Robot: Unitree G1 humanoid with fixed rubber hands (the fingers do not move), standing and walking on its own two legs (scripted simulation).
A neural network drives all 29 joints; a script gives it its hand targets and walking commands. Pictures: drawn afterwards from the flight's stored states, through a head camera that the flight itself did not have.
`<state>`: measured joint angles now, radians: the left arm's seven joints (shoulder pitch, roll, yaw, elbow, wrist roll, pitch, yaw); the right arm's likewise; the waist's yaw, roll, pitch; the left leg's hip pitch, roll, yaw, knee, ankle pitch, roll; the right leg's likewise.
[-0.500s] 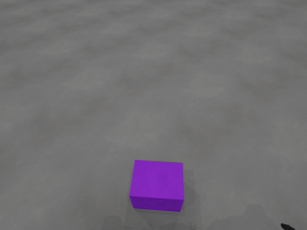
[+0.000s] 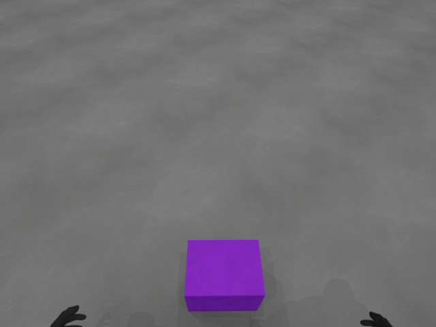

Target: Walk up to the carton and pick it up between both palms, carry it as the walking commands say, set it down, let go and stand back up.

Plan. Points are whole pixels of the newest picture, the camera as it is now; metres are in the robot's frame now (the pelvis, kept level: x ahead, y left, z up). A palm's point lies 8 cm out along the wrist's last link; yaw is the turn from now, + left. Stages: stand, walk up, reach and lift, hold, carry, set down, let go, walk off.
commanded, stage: walk up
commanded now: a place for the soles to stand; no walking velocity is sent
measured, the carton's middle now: (223, 275) +0.44 -0.01 -0.66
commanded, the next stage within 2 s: reach and lift in 1.38 s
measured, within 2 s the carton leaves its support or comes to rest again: neither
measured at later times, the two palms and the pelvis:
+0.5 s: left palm out of the picture +0.11 +0.30 -0.09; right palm out of the picture +0.10 -0.33 -0.09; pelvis +0.01 -0.01 +0.01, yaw -2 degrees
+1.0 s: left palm out of the picture +0.14 +0.28 -0.09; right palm out of the picture +0.09 -0.35 -0.09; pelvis +0.02 -0.02 +0.01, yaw -3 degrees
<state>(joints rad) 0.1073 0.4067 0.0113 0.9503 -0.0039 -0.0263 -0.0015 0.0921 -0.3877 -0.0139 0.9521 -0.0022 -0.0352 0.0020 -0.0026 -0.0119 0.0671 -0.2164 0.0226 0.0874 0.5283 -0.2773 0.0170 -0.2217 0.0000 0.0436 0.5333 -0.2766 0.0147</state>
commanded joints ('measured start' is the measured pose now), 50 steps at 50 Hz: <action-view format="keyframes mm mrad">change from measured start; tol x2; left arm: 1 -20 179 28 -7 -8 -4 1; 15 -101 189 18 75 0 7 -4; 28 -74 179 28 98 8 -1 -2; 50 -50 178 26 69 9 3 6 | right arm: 1 -51 -205 -39 -19 8 -13 -10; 15 -123 -203 -38 66 -1 6 -1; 31 -83 -181 -44 106 -9 2 -2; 50 -72 -184 -50 95 -11 9 -3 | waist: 1 2 45 -121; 16 -9 22 -109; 17 -9 16 -133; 22 -11 3 -78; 50 -15 9 -95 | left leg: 1 83 131 -122 -143 330 36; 11 147 141 -94 -210 266 18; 16 156 138 -90 -228 192 13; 18 160 133 -82 -246 102 9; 20 157 130 -82 -253 79 6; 50 208 137 -57 -245 181 -7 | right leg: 1 75 -87 76 -77 353 -58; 14 60 -95 80 -172 326 -48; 16 53 -96 88 -184 310 -48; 17 70 -93 85 -196 257 -50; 21 30 -96 112 -227 201 -54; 30 23 -93 127 -246 221 -53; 50 41 -79 133 -218 329 -53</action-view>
